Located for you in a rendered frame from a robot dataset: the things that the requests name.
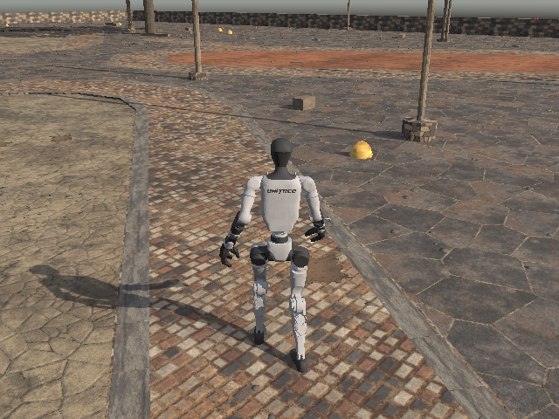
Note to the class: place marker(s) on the left robot foot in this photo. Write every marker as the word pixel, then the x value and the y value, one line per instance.
pixel 259 337

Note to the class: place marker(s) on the robot right forearm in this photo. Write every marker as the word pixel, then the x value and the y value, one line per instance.
pixel 320 225

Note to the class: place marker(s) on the right robot upper arm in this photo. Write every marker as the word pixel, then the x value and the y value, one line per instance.
pixel 308 185

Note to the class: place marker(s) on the left robot upper arm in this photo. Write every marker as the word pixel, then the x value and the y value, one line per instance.
pixel 253 184

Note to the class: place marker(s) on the left robot hand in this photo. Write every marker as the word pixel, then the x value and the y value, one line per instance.
pixel 224 253

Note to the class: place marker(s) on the right robot hand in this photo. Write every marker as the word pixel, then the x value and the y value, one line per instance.
pixel 312 231

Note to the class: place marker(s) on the robot left forearm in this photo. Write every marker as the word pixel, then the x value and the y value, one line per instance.
pixel 234 233

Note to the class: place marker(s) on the robot head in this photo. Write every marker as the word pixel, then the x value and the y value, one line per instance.
pixel 281 150

